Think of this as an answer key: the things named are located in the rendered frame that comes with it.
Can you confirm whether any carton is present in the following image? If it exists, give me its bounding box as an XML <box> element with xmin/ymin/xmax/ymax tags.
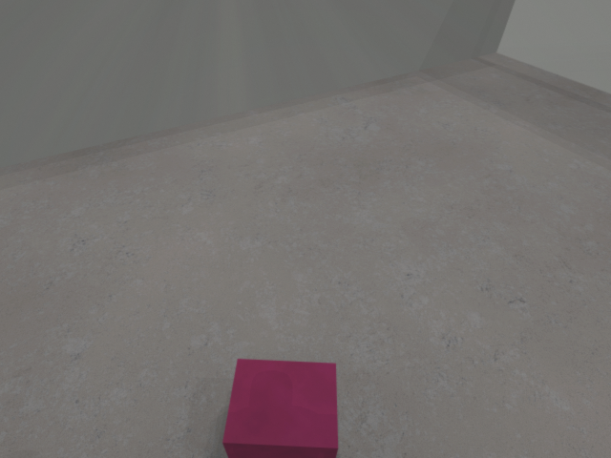
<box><xmin>222</xmin><ymin>359</ymin><xmax>338</xmax><ymax>458</ymax></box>

